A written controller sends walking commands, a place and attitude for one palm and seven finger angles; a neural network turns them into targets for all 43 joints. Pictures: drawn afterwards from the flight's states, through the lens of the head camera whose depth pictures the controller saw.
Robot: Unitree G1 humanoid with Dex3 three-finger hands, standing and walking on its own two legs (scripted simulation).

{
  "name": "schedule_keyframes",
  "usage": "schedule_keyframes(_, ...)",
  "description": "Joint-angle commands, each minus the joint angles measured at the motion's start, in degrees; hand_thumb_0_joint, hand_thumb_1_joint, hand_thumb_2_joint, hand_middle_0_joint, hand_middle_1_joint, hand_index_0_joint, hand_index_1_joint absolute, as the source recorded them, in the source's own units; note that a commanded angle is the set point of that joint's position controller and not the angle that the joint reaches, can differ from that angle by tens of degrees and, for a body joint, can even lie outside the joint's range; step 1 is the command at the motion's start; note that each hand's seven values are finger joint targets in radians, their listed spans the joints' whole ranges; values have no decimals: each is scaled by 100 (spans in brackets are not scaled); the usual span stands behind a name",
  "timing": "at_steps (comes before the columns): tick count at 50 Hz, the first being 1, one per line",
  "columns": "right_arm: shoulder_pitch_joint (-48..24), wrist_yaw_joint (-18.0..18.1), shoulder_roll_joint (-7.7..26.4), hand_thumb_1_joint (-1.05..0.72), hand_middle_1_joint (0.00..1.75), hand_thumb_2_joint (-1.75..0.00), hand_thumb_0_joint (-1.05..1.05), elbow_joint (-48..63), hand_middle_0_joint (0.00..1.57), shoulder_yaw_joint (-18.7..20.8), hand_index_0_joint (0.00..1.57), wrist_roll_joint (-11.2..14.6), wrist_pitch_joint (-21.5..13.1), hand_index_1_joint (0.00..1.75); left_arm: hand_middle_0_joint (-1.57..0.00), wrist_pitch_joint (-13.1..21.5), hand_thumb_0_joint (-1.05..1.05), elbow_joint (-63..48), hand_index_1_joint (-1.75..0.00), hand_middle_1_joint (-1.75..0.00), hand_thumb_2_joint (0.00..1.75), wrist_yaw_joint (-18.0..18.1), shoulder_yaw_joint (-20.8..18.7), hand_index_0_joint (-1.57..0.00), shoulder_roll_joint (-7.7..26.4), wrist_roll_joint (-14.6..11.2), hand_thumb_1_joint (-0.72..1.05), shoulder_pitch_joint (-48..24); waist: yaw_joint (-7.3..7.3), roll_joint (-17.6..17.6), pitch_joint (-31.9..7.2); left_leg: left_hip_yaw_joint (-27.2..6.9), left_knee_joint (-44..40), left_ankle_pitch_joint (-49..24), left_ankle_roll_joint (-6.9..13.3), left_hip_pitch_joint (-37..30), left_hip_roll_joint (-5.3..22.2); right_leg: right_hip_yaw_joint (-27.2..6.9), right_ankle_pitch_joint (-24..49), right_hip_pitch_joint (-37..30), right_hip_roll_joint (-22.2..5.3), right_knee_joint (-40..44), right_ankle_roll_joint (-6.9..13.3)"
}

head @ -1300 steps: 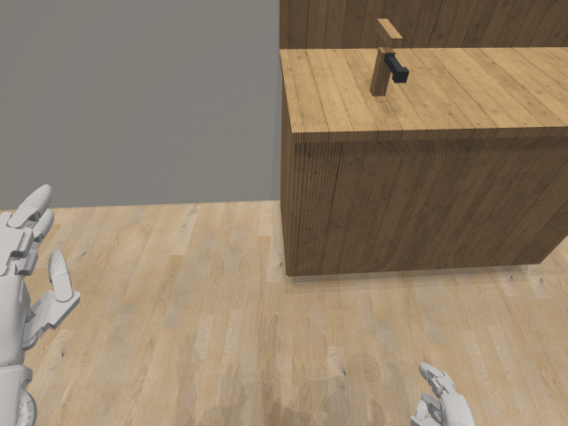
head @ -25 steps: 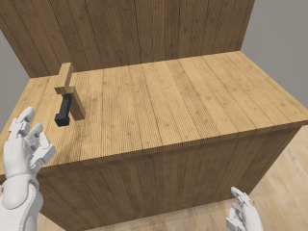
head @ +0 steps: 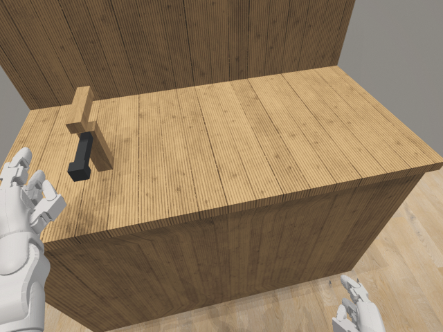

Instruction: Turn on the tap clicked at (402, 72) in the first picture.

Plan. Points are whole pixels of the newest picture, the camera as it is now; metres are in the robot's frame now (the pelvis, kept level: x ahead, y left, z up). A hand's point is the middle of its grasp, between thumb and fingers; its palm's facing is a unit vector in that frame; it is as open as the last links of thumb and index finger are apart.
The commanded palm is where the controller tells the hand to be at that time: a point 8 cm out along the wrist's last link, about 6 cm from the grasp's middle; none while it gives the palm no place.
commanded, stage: reach beside the lever's end, fingers flat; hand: left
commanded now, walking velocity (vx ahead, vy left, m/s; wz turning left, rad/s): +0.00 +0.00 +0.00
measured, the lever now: (79, 170) +0.35 +0.31 +0.12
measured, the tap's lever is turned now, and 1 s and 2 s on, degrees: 0 0 7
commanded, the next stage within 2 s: push the lever round in 0.80 s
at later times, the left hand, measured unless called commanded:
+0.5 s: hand (58, 185) +0.31 +0.34 +0.12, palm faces +0.55 -0.83 -0.09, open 7.8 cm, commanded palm +0.27 +0.37 +0.12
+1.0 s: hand (54, 189) +0.31 +0.34 +0.11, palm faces +0.55 -0.83 -0.08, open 7.8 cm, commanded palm +0.27 +0.37 +0.12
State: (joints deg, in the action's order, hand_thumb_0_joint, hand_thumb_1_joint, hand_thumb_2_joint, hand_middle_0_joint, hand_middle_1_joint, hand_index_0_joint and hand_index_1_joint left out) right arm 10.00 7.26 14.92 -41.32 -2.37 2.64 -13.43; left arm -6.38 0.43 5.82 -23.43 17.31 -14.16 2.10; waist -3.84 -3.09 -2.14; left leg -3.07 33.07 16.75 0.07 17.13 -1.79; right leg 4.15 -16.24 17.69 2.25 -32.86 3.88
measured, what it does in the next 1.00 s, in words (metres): stands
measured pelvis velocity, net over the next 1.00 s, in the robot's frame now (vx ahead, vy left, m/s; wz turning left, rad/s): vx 0.02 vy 0.02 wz -0.01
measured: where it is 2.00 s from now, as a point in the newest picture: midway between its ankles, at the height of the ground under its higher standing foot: outside the picture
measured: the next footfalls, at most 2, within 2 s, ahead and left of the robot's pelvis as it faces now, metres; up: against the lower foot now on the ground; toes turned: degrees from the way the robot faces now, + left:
none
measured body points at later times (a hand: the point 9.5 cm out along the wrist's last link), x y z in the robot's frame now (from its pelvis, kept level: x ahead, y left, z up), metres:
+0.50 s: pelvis +0.00 +0.01 +0.00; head +0.02 -0.01 +0.45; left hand +0.28 +0.38 +0.12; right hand +0.16 -0.24 -0.10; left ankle +0.01 +0.12 -0.73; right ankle +0.01 -0.07 -0.73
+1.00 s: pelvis +0.02 +0.02 +0.00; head +0.03 +0.01 +0.45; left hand +0.27 +0.39 +0.12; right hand +0.18 -0.22 -0.10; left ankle +0.01 +0.12 -0.73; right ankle +0.01 -0.07 -0.73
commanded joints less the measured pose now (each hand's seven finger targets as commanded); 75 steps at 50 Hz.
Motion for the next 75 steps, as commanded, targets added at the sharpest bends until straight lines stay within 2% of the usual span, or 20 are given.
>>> schedule_keyframes(1,-711,58,608,-90,30,-90,0,864,20,257,20,27,-307,30,-16,492,0,-877,-17,-17,90,26,-655,-16,1631,62,90,-1658,52,-53,-949,77,-391,-741,149,30,2,-407,788,-544,-309,617,-315)
schedule_keyframes(3,-657,53,651,-90,30,-90,0,857,20,270,20,19,-300,30,-16,554,0,-621,-17,-17,90,-23,-694,-16,1718,47,90,-1793,88,143,-964,82,-352,-743,170,115,8,-429,854,-549,-306,610,-340)
schedule_keyframes(6,-579,35,651,-90,30,-90,0,866,20,279,20,24,-291,30,-15,692,0,-508,-16,-16,90,-87,-681,-15,1749,106,90,-1913,78,-150,-1096,92,-350,-852,156,29,6,-391,975,-540,-292,537,-299)
schedule_keyframes(9,-471,28,709,-90,30,-90,0,869,20,308,20,13,-288,30,-15,756,0,-146,-15,-15,90,-182,-781,-15,1844,54,90,-1923,88,208,-1165,73,-318,-903,169,147,14,-378,1109,-575,-279,490,-328)
schedule_keyframes(16,-289,-21,727,-90,30,-90,0,869,20,340,20,4,-227,30,-15,954,0,122,-15,-15,90,-289,-922,-15,2021,106,90,-2161,128,-52,-1278,76,-247,-1132,163,113,20,-351,1366,-520,-260,388,-301)
schedule_keyframes(17,-239,-18,751,-90,30,-90,0,853,20,367,20,5,-215,30,-15,994,0,203,-15,-15,90,-293,-1092,-15,2212,105,90,-2172,119,-34,-1328,68,-231,-1094,163,144,27,-352,1299,-495,-239,376,-301)
schedule_keyframes(21,-187,-13,754,-90,30,-90,0,825,20,348,20,16,-216,30,-15,1147,0,374,-15,-15,90,-342,-768,-15,1990,158,90,-2643,240,-231,-1184,35,-250,-825,163,118,27,-331,953,-212,-220,395,-279)
schedule_keyframes(23,-141,1,794,-90,30,-90,0,814,20,353,20,14,-220,30,-15,1151,0,568,-15,-15,90,-361,-743,-15,2007,134,90,-2688,278,25,-1150,0,-261,-707,170,192,36,-319,826,-176,-206,418,-286)
schedule_keyframes(25,-152,-2,785,-90,30,-90,0,829,20,352,20,16,-215,30,-15,1172,0,501,-15,-15,90,-357,-685,-15,1972,181,90,-2741,245,-181,-1258,-7,-252,-784,163,108,44,-318,871,-194,-214,393,-265)
schedule_keyframes(27,-62,-16,802,-90,30,-90,0,835,20,385,20,-6,-183,30,-15,1161,0,626,-15,-15,90,-317,-901,-15,2156,186,90,-2556,171,48,-1407,-18,-259,-963,152,155,49,-301,1063,-371,-202,354,-266)
schedule_keyframes(32,-39,-85,741,-90,30,-90,0,926,20,404,20,-39,-142,30,-15,1211,0,321,-15,-15,90,-211,-1003,-15,2095,221,90,-2121,43,-141,-1580,-26,-252,-1492,76,13,81,-229,1430,-518,-176,238,-233)
schedule_keyframes(36,-66,-106,755,-90,30,-90,0,935,20,395,20,-26,-71,30,-15,1138,0,384,-15,-15,90,-197,-1019,-15,2006,173,90,-2019,105,44,-1348,-3,-246,-1433,95,150,80,-228,1445,-427,-176,257,-267)
schedule_keyframes(41,-70,-105,724,-90,30,-90,0,966,20,421,20,-49,-86,30,-15,1199,0,-113,-15,-15,90,-213,-982,-15,1963,207,90,-1931,95,-336,-1563,7,-203,-1754,35,-124,97,-221,1556,-420,-166,210,-231)
schedule_keyframes(43,-37,-104,736,-90,30,-90,0,927,20,429,20,-53,-93,30,-15,1197,0,2,-15,-15,90,-256,-938,-15,1870,149,90,-1896,156,8,-1431,-13,-183,-1661,41,-53,107,-206,1546,-353,-149,232,-253)
schedule_keyframes(45,-84,-71,741,-90,30,-90,0,882,20,410,20,-20,-73,30,-15,1199,0,70,-15,-15,90,-306,-938,-15,1894,142,90,-1954,172,-11,-1278,-14,-192,-1600,53,13,105,-207,1509,-327,-159,241,-244)
schedule_keyframes(48,-114,-57,723,-90,30,-90,0,911,20,416,20,-23,-121,30,-15,1184,0,-151,-15,-15,90,-379,-694,-15,1669,100,90,-2021,181,-299,-1383,-29,-201,-1562,7,-141,83,-204,1394,-246,-161,247,-224)
schedule_keyframes(51,-151,-29,739,-90,30,-90,0,866,20,389,20,-14,-139,30,-15,1161,0,-181,-15,-15,90,-337,-538,-15,1610,143,90,-2389,257,-172,-1262,-73,-225,-1369,10,-146,91,-204,1219,-126,-165,283,-222)
schedule_keyframes(66,-290,-94,663,-90,30,-90,0,976,20,357,20,-37,27,30,-15,1026,0,-78,-15,-15,90,18,-643,-15,1595,264,90,-1975,73,-20,-1387,-5,-259,-1446,26,-1,87,-229,1414,-484,-185,287,-219)
schedule_keyframes(67,-309,-105,651,-90,30,-90,0,1018,20,363,20,-41,24,30,-15,1033,0,-229,-15,-15,90,-3,-430,-15,1379,257,90,-1998,107,-28,-1411,13,-250,-1477,23,-50,89,-220,1453,-468,-182,276,-229)
schedule_keyframes(75,-377,-70,652,-90,30,-90,0,966,20,349,20,-24,34,30,-15,1036,0,-425,-15,-15,90,136,-347,-15,1373,291,90,-2418,187,-66,-1256,11,-279,-1135,63,-27,85,-273,1169,-366,-198,365,-233)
